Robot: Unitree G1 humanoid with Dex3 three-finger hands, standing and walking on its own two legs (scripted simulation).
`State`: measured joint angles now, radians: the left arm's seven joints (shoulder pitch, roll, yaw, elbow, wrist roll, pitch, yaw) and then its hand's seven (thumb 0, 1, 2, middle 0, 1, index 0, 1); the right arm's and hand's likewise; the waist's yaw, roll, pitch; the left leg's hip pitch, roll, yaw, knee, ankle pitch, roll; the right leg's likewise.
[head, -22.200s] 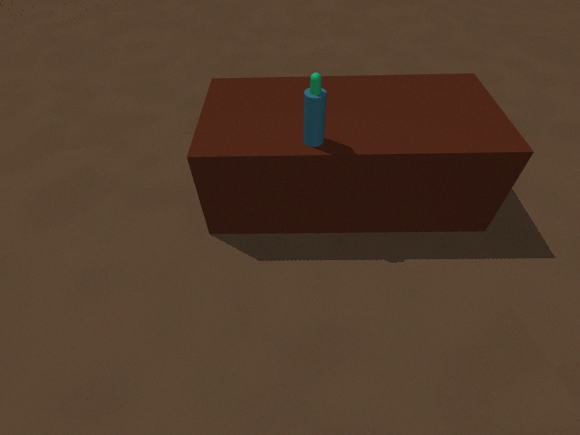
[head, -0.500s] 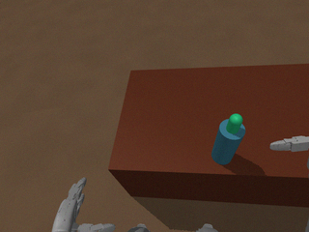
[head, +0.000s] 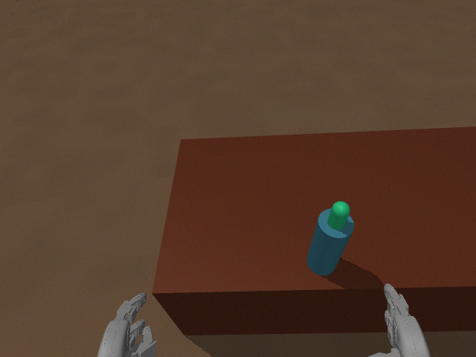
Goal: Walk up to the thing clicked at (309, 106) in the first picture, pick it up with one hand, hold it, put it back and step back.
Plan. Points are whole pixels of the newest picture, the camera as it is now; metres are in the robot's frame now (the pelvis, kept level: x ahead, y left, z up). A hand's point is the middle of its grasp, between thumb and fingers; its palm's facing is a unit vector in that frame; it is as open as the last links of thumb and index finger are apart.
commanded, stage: home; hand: right
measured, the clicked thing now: (330, 237) +0.43 -0.18 -0.16
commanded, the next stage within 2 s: none
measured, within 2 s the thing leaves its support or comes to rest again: neither
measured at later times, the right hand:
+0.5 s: hand out of the picture +0.15 -0.17 -0.08, palm faces +0.06 +0.95 -0.30, open 17.4 cm
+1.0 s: hand out of the picture +0.03 -0.26 -0.12, palm faces -0.02 +0.93 -0.38, open 17.5 cm
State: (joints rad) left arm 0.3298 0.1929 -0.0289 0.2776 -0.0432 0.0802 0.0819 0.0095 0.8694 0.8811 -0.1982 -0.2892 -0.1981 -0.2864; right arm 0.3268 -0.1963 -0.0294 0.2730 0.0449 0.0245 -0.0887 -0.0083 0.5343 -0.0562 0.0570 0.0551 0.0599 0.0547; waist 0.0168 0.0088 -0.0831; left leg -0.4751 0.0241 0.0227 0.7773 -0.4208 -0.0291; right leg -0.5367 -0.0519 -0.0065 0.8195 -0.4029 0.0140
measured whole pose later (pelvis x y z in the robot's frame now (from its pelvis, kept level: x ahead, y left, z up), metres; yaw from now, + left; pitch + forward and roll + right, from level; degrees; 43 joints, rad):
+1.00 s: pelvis -0.01 -0.01 +0.03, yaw -1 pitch -3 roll +0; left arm 0.19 0.32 -0.01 1.04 0.03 0.02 0.01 0.01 0.90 0.90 -0.20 -0.30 -0.20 -0.30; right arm 0.25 -0.33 0.02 1.01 -0.03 0.00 -0.03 0.00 0.55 -0.04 0.05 0.05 0.05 0.05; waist 0.01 -0.02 0.02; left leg -0.16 0.06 0.02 0.48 -0.27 -0.05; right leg -0.20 0.00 -0.02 0.48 -0.23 0.00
